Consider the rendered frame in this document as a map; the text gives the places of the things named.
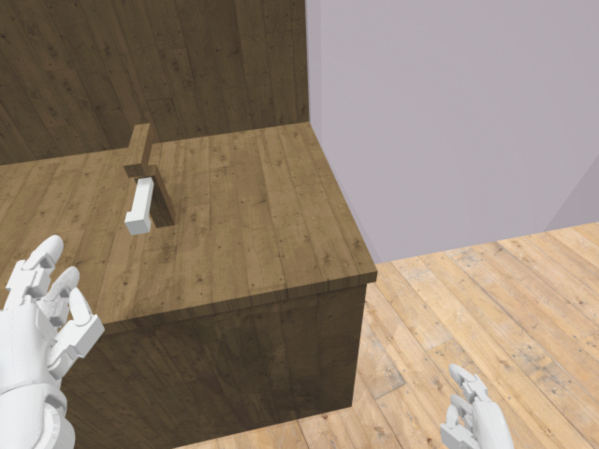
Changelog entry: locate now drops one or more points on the robot left forearm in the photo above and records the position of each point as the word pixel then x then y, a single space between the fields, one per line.
pixel 32 416

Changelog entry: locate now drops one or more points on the right robot hand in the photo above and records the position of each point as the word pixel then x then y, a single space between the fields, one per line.
pixel 484 423

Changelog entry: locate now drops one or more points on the tap lever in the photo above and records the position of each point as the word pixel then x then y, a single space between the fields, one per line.
pixel 137 220

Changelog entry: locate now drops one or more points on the counter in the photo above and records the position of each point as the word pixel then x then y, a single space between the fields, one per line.
pixel 242 307

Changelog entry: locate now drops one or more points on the left robot hand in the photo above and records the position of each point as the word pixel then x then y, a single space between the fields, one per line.
pixel 31 317

